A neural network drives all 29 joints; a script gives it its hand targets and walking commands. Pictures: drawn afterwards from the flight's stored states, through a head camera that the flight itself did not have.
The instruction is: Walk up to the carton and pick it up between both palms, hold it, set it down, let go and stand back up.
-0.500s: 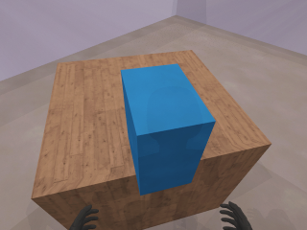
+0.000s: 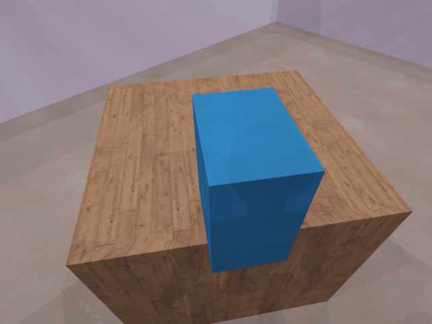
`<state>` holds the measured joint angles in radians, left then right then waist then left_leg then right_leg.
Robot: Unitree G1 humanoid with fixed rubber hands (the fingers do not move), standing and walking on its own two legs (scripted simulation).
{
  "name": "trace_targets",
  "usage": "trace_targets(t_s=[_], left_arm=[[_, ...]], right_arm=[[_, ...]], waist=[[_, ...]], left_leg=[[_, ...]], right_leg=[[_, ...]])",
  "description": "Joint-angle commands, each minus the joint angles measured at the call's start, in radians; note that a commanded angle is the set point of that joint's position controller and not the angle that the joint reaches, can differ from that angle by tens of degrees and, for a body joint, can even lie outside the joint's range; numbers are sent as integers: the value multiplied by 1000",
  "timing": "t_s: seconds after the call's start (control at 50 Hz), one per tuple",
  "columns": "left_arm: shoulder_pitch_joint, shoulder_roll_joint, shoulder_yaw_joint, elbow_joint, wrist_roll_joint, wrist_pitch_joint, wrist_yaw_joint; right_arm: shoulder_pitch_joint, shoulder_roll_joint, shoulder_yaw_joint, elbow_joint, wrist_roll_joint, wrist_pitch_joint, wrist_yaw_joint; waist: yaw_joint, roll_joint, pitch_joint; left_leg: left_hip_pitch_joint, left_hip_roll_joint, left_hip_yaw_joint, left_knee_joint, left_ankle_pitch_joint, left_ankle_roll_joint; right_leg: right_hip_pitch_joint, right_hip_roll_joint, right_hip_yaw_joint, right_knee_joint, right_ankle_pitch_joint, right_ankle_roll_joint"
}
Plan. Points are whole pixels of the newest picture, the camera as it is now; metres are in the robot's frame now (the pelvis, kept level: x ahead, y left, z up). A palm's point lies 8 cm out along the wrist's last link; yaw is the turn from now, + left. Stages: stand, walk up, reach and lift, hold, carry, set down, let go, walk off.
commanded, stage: stand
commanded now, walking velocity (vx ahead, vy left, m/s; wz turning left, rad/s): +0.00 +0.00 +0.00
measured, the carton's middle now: (241, 182) +0.37 -0.03 +0.07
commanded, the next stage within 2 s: none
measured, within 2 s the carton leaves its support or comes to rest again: neither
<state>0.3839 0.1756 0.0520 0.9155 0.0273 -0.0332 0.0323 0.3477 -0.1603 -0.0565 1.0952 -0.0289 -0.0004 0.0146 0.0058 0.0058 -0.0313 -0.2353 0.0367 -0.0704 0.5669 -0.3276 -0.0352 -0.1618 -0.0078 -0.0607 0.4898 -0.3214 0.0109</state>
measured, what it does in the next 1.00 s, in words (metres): shifts its weight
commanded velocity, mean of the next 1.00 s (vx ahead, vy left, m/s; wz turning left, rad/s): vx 0.00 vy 0.00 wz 0.00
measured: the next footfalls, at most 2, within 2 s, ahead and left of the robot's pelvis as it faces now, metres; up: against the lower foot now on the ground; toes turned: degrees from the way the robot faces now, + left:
none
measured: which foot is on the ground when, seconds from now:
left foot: down 0.00-1.00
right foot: down 0.00-1.00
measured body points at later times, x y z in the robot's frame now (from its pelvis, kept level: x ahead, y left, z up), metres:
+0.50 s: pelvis -0.03 +0.00 +0.00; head -0.05 +0.01 +0.45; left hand -0.09 +0.19 -0.16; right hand -0.06 -0.19 -0.16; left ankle -0.01 +0.14 -0.73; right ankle -0.04 -0.13 -0.73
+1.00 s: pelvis -0.05 -0.01 +0.00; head -0.06 +0.00 +0.45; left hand -0.11 +0.18 -0.17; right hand -0.08 -0.21 -0.16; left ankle -0.01 +0.14 -0.73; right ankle -0.04 -0.13 -0.73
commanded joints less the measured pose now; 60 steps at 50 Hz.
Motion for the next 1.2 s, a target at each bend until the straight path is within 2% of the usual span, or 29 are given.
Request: trace_targets(t_s=[0.0,0.2,0.42,0.78,0.94,1.04,1.1,1.18], left_arm=[[33,80,21,-6,-3,-19,12],[92,25,-5,164,-3,8,14],[107,-14,-18,240,-2,19,17],[87,-8,-12,236,-5,31,17],[82,1,-8,227,-7,36,14],[62,12,-4,198,-4,28,4],[63,14,-1,191,-7,29,5],[62,3,-1,183,-6,25,2]], right_arm=[[41,-97,-13,-21,1,-13,-20],[101,-52,13,43,3,1,-40],[105,-20,26,53,6,5,-47],[103,-1,39,36,5,12,-50],[105,-6,43,24,5,9,-51],[105,4,31,13,14,6,-51],[118,12,32,17,13,4,-50],[102,8,29,15,11,-3,-52]], waist=[[4,26,72],[1,25,147],[1,17,181],[1,-8,166],[4,10,161],[-11,-15,153],[-10,-14,152],[-2,20,143]], left_leg=[[-73,38,-41,-110,331,48],[-96,30,-66,-165,221,55],[-136,16,-77,-199,93,52],[-148,-3,-65,-168,50,35],[-160,0,-73,-171,37,31],[-140,-5,-48,-142,78,35],[-141,-2,-51,-147,86,31],[-149,6,-63,-162,97,36]], right_leg=[[28,-73,60,-88,250,-33],[10,-72,46,-114,147,-18],[-19,-73,44,-117,88,-14],[-88,-85,74,-153,-49,-35],[-99,-83,76,-150,-65,-42],[-125,-110,102,-195,-125,-49],[-114,-102,92,-186,-108,-48],[-97,-94,78,-163,-53,-48]])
